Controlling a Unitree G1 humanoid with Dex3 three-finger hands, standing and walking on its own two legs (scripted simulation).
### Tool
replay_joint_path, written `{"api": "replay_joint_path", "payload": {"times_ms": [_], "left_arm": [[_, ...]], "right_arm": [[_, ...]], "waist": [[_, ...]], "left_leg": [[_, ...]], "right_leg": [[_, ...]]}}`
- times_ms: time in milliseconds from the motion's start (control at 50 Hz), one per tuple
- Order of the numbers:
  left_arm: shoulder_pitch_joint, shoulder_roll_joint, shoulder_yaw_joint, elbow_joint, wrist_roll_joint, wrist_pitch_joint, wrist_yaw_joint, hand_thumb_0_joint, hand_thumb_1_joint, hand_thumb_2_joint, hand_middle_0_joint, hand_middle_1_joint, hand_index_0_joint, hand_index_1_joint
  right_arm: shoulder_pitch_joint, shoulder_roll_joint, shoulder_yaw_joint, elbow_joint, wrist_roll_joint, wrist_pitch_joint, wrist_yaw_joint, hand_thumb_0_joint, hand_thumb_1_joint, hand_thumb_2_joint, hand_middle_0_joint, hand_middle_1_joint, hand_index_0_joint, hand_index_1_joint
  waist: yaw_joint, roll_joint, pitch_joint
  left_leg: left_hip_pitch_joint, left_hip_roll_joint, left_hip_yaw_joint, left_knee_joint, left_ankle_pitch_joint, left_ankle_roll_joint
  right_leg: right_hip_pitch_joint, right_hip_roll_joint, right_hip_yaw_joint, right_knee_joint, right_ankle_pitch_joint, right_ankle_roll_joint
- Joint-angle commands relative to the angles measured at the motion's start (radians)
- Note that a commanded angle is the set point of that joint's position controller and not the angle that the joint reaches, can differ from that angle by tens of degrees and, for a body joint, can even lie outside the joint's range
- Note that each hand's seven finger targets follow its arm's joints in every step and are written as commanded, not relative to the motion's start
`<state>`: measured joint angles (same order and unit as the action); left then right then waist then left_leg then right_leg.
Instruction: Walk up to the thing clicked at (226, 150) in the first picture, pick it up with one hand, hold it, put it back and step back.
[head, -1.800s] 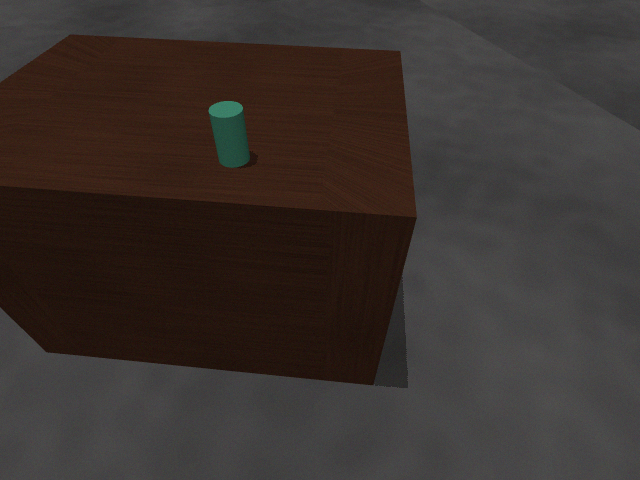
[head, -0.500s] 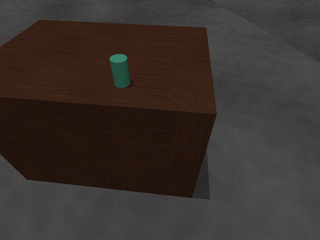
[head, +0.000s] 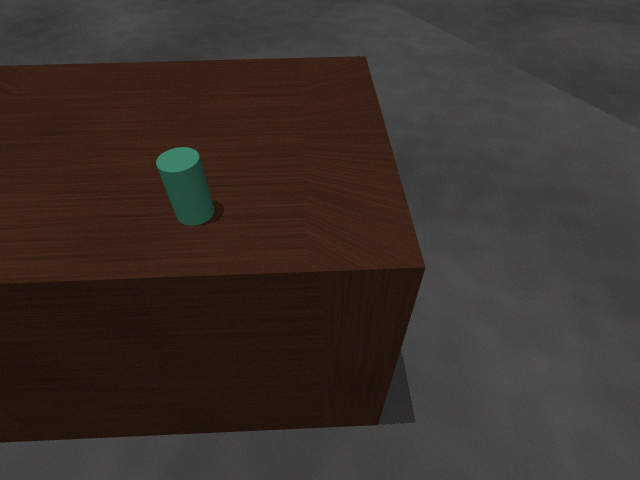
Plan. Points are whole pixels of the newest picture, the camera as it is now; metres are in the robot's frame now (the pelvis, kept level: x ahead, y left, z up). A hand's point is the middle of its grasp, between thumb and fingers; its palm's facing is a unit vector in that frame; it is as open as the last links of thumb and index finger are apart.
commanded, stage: walk up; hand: left
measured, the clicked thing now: (187, 187) +0.59 +0.21 +0.04
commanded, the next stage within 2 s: stand in 1.62 s
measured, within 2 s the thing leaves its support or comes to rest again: neither
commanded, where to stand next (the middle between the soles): +0.14 +0.00 m, yaw +0 degrees
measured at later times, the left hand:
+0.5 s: hand out of the picture +0.19 +0.27 -0.17, palm faces -0.03 -0.94 -0.34, open 7.4 cm
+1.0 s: hand out of the picture +0.18 +0.25 -0.14, palm faces -0.04 -0.94 -0.33, open 7.4 cm
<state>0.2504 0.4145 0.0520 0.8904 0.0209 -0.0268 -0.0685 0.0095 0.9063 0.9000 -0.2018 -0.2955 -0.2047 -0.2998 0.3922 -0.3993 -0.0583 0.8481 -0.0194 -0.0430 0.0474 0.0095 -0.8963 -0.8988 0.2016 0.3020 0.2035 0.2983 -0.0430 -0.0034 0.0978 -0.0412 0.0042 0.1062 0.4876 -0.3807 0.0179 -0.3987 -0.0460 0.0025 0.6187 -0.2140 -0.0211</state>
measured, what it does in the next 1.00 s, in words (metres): steps on the spot: right foot, then left foot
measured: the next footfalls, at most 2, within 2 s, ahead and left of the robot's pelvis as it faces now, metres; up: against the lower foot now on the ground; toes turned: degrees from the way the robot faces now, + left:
right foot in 0.02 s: +0.11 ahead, -0.14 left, +0.00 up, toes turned -2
left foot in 0.34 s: +0.17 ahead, +0.13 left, +0.00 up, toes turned +0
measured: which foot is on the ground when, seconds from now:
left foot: down 0.00-0.06, up 0.08-0.32, down 0.34-1.00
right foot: up 0.00-0.00, down 0.02-1.00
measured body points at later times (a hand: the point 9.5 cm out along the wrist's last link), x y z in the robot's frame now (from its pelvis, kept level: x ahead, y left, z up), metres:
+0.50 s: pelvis +0.08 +0.00 -0.01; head +0.12 +0.02 +0.43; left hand +0.19 +0.31 -0.14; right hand +0.15 -0.31 -0.12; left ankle +0.13 +0.13 -0.73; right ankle +0.07 -0.13 -0.70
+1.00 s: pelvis +0.08 +0.00 +0.01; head +0.09 -0.01 +0.46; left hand +0.18 +0.30 -0.11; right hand +0.16 -0.30 -0.12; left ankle +0.13 +0.13 -0.73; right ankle +0.07 -0.14 -0.73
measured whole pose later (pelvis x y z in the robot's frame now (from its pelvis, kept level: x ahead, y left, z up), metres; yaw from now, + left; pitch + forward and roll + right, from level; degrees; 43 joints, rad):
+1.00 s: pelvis +0.08 +0.00 +0.01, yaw -2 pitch -3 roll +0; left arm 0.07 0.35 0.01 1.08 -0.01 0.00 -0.02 0.01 0.90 0.90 -0.20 -0.30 -0.21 -0.30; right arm 0.09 -0.36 0.01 1.09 0.00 -0.01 0.02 0.01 -0.90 -0.90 0.20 0.30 0.20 0.30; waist 0.00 0.01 0.08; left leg -0.21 0.05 0.02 0.43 -0.16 -0.03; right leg -0.13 -0.02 0.01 0.43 -0.25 0.02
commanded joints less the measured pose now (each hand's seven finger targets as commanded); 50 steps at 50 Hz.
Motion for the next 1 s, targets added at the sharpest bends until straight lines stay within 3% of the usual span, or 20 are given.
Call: {"api": "replay_joint_path", "payload": {"times_ms": [0, 20, 40, 80, 120, 160, 240, 280, 320, 340, 360, 380, 420, 480, 540, 560, 580, 600, 680, 980], "left_arm": [[0.115, 0.185, 0.067, -0.057, 0.003, -0.051, 0.041, 0.000, 0.900, 0.900, -0.200, -0.300, -0.200, -0.300], [0.170, 0.277, 0.095, -0.065, 0.007, -0.059, 0.052, 0.000, 0.900, 0.900, -0.200, -0.300, -0.200, -0.300], [0.175, 0.321, 0.100, -0.075, -0.011, -0.052, 0.053, 0.000, 0.900, 0.900, -0.200, -0.300, -0.200, -0.300], [0.084, 0.274, 0.084, -0.105, -0.032, -0.044, 0.060, 0.000, 0.900, 0.900, -0.200, -0.300, -0.200, -0.300], [0.021, 0.230, 0.064, -0.124, -0.021, -0.041, 0.069, 0.000, 0.900, 0.900, -0.200, -0.300, -0.200, -0.300], [0.006, 0.198, 0.051, -0.132, -0.012, -0.042, 0.072, 0.000, 0.900, 0.900, -0.200, -0.300, -0.200, -0.300], [-0.019, 0.199, 0.045, -0.134, -0.001, -0.024, 0.078, 0.000, 0.900, 0.900, -0.200, -0.300, -0.200, -0.300], [-0.076, 0.199, 0.041, -0.140, -0.016, -0.005, 0.078, 0.000, 0.900, 0.900, -0.200, -0.300, -0.200, -0.300], [-0.083, 0.159, 0.025, -0.141, -0.030, 0.014, 0.076, 0.000, 0.900, 0.900, -0.200, -0.300, -0.200, -0.300], [-0.062, 0.132, 0.021, -0.138, -0.038, 0.025, 0.075, 0.000, 0.900, 0.900, -0.200, -0.300, -0.200, -0.300], [-0.062, 0.171, 0.035, -0.101, -0.035, 0.038, 0.084, 0.000, 0.900, 0.900, -0.200, -0.300, -0.200, -0.300], [-0.064, 0.185, 0.042, -0.088, -0.027, 0.042, 0.084, 0.000, 0.900, 0.900, -0.200, -0.300, -0.200, -0.300], [-0.062, 0.165, 0.043, -0.066, -0.033, 0.042, 0.082, 0.000, 0.900, 0.900, -0.200, -0.300, -0.200, -0.300], [-0.039, 0.143, 0.037, -0.035, -0.030, 0.026, 0.075, 0.000, 0.900, 0.900, -0.200, -0.300, -0.200, -0.300], [-0.016, 0.146, 0.039, 0.017, -0.013, 0.009, 0.078, 0.000, 0.900, 0.900, -0.200, -0.300, -0.200, -0.300], [-0.033, 0.200, 0.045, 0.014, -0.003, 0.000, 0.083, 0.000, 0.900, 0.900, -0.200, -0.300, -0.200, -0.300], [-0.100, 0.247, 0.046, -0.001, -0.005, -0.004, 0.081, 0.000, 0.900, 0.900, -0.200, -0.300, -0.200, -0.300], [-0.165, 0.259, 0.042, -0.005, -0.011, -0.001, 0.076, 0.000, 0.900, 0.900, -0.200, -0.300, -0.200, -0.300], [-0.154, 0.192, 0.015, 0.044, -0.016, 0.001, 0.072, 0.000, 0.900, 0.900, -0.200, -0.300, -0.200, -0.300], [-0.214, 0.154, 0.003, 0.152, -0.025, 0.008, 0.064, 0.000, 0.900, 0.900, -0.200, -0.300, -0.200, -0.300]], "right_arm": [[-0.024, -0.177, -0.044, -0.114, 0.015, -0.016, -0.028, 0.000, -0.900, -0.900, 0.200, 0.300, 0.200, 0.300], [0.028, -0.119, -0.025, -0.133, 0.023, -0.018, -0.031, 0.000, -0.900, -0.900, 0.200, 0.300, 0.200, 0.300], [0.017, -0.178, -0.041, -0.123, 0.024, -0.005, -0.040, 0.000, -0.900, -0.900, 0.200, 0.300, 0.200, 0.300], [0.037, -0.208, -0.051, -0.072, 0.021, 0.011, -0.053, 0.000, -0.900, -0.900, 0.200, 0.300, 0.200, 0.300], [0.042, -0.188, -0.047, -0.050, 0.019, 0.013, -0.049, 0.000, -0.900, -0.900, 0.200, 0.300, 0.200, 0.300], [0.060, -0.167, -0.042, -0.030, 0.012, 0.013, -0.043, 0.000, -0.900, -0.900, 0.200, 0.300, 0.200, 0.300], [-0.011, -0.141, -0.036, -0.014, 0.012, 0.010, -0.053, 0.000, -0.900, -0.900, 0.200, 0.300, 0.200, 0.300], [0.002, -0.138, -0.041, 0.009, 0.010, 0.006, -0.062, 0.000, -0.900, -0.900, 0.200, 0.300, 0.200, 0.300], [-0.029, -0.203, -0.056, 0.004, -0.007, -0.005, -0.071, 0.000, -0.900, -0.900, 0.200, 0.300, 0.200, 0.300], [-0.092, -0.274, -0.065, -0.026, -0.011, -0.010, -0.072, 0.000, -0.900, -0.900, 0.200, 0.300, 0.200, 0.300], [-0.135, -0.313, -0.068, -0.029, 0.006, -0.011, -0.068, 0.000, -0.900, -0.900, 0.200, 0.300, 0.200, 0.300], [-0.164, -0.296, -0.066, -0.029, -0.002, -0.013, -0.068, 0.000, -0.900, -0.900, 0.200, 0.300, 0.200, 0.300], [-0.193, -0.267, -0.051, -0.029, -0.001, -0.014, -0.080, 0.000, -0.900, -0.900, 0.200, 0.300, 0.200, 0.300], [-0.204, -0.245, -0.039, -0.018, 0.003, -0.009, -0.079, 0.000, -0.900, -0.900, 0.200, 0.300, 0.200, 0.300], [-0.225, -0.228, -0.025, -0.016, 0.014, 0.013, -0.072, 0.000, -0.900, -0.900, 0.200, 0.300, 0.200, 0.300], [-0.224, -0.194, -0.015, -0.019, 0.028, 0.016, -0.069, 0.000, -0.900, -0.900, 0.200, 0.300, 0.200, 0.300], [-0.225, -0.158, -0.005, -0.015, 0.034, 0.020, -0.066, 0.000, -0.900, -0.900, 0.200, 0.300, 0.200, 0.300], [-0.220, -0.173, -0.016, 0.016, 0.031, 0.027, -0.070, 0.000, -0.900, -0.900, 0.200, 0.300, 0.200, 0.300], [-0.300, -0.193, -0.010, 0.057, 0.023, 0.013, -0.051, 0.000, -0.900, -0.900, 0.200, 0.300, 0.200, 0.300], [-0.366, -0.171, 0.023, 0.207, 0.018, 0.002, -0.046, 0.000, -0.900, -0.900, 0.200, 0.300, 0.200, 0.300]], "waist": [[0.104, -0.049, -0.102], [0.114, -0.272, -0.195], [0.130, -0.279, -0.183], [0.082, -0.110, -0.091], [0.044, -0.112, -0.049], [0.039, -0.136, -0.075], [0.056, -0.170, -0.124], [0.019, -0.133, -0.147], [0.015, -0.013, -0.124], [0.042, 0.106, -0.109], [0.038, 0.197, -0.095], [0.040, 0.174, -0.089], [0.051, 0.182, -0.083], [0.067, 0.220, -0.159], [0.076, 0.174, -0.189], [0.063, 0.077, -0.200], [0.032, -0.020, -0.167], [0.011, -0.077, -0.144], [0.041, -0.056, -0.118], [0.052, -0.006, -0.117]], "left_leg": [[-0.215, 0.138, -0.079, 0.236, 0.458, 0.098], [-0.351, 0.047, -0.032, 0.512, 0.206, 0.041], [-0.461, -0.047, -0.068, 0.655, -0.188, 0.027], [-0.454, 0.028, -0.188, 0.726, -0.202, 0.022], [-0.430, 0.053, -0.159, 0.644, -0.117, 0.012], [-0.373, 0.046, -0.128, 0.533, -0.065, -0.008], [-0.258, 0.032, -0.078, 0.256, -0.021, -0.028], [-0.150, 0.002, -0.047, 0.120, 0.174, -0.011], [-0.103, 0.092, -0.190, 0.001, 0.295, 0.030], [-0.169, 0.267, -0.444, -0.094, 0.263, 0.111], [-0.295, 0.381, -0.542, -0.130, 0.294, 0.228], [-0.293, 0.386, -0.556, -0.116, 0.349, 0.260], [-0.251, 0.316, -0.412, -0.047, 0.507, 0.235], [-0.106, 0.261, -0.308, 0.062, 0.670, 0.185], [-0.212, 0.198, -0.239, 0.155, 0.595, 0.100], [-0.275, 0.152, -0.207, 0.198, 0.489, 0.051], [-0.286, 0.066, -0.156, 0.194, 0.265, 0.007], [-0.155, 0.053, -0.135, 0.196, 0.044, 0.006], [-0.123, 0.114, -0.186, 0.059, 0.277, 0.042], [-0.093, 0.129, -0.183, -0.161, 0.274, 0.000]], "right_leg": [[0.372, 0.038, -0.005, -0.162, 0.072, -0.049], [0.497, -0.182, 0.332, -0.223, 0.102, -0.129], [0.471, -0.343, 0.617, -0.304, 0.128, -0.286], [0.302, -0.312, 0.477, -0.286, 0.099, -0.290], [0.195, -0.220, 0.302, -0.273, 0.123, -0.231], [0.174, -0.157, 0.184, -0.232, 0.323, -0.214], [0.134, -0.159, 0.141, -0.130, 0.444, -0.211], [0.075, -0.148, 0.133, -0.048, 0.380, -0.171], [-0.043, -0.089, 0.132, 0.032, 0.146, -0.093], [-0.068, 0.028, 0.078, 0.142, -0.068, -0.030], [0.043, 0.067, 0.033, 0.283, -0.319, -0.012], [0.038, 0.061, 0.075, 0.368, -0.388, -0.012], [-0.013, 0.056, 0.095, 0.415, -0.382, -0.018], [0.021, 0.024, 0.027, 0.173, -0.310, -0.013], [0.254, 0.029, 0.014, -0.135, 0.018, -0.014], [0.309, -0.048, 0.143, -0.141, 0.160, -0.048], [0.203, -0.166, 0.289, -0.154, 0.152, -0.113], [0.039, -0.222, 0.306, -0.165, 0.114, -0.161], [0.075, -0.079, 0.134, -0.155, 0.032, -0.037], [0.239, -0.074, 0.094, -0.332, 0.029, -0.008]]}}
